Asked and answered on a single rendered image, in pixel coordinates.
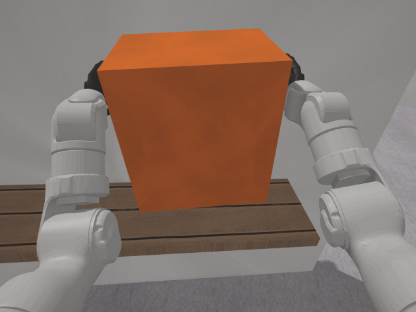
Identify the left robot upper arm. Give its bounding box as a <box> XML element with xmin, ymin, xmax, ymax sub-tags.
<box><xmin>0</xmin><ymin>207</ymin><xmax>122</xmax><ymax>312</ymax></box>

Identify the table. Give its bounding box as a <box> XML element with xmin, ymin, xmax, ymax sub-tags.
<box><xmin>0</xmin><ymin>179</ymin><xmax>320</xmax><ymax>263</ymax></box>

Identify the robot left forearm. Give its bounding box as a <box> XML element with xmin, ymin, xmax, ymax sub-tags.
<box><xmin>36</xmin><ymin>89</ymin><xmax>110</xmax><ymax>262</ymax></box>

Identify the right robot hand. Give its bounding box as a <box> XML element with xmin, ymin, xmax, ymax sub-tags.
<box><xmin>286</xmin><ymin>53</ymin><xmax>304</xmax><ymax>86</ymax></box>

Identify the robot right forearm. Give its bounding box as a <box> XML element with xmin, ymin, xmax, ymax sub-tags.
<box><xmin>284</xmin><ymin>80</ymin><xmax>405</xmax><ymax>233</ymax></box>

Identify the left robot hand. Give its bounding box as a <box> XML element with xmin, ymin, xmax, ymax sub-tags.
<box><xmin>84</xmin><ymin>60</ymin><xmax>110</xmax><ymax>115</ymax></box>

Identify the carton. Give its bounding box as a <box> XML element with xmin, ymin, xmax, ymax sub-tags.
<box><xmin>97</xmin><ymin>29</ymin><xmax>293</xmax><ymax>213</ymax></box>

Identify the right robot upper arm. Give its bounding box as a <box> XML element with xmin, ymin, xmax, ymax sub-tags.
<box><xmin>318</xmin><ymin>181</ymin><xmax>416</xmax><ymax>312</ymax></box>

